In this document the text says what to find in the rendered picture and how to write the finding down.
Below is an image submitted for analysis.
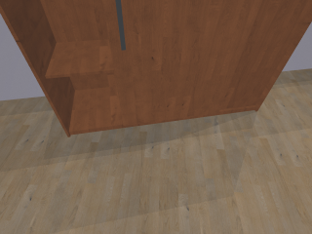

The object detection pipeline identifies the wardrobe door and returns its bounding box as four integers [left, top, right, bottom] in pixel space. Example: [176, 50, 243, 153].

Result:
[102, 0, 262, 126]
[220, 0, 312, 110]

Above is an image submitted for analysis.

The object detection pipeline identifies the handle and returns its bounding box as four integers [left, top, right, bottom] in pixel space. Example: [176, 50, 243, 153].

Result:
[115, 0, 126, 51]

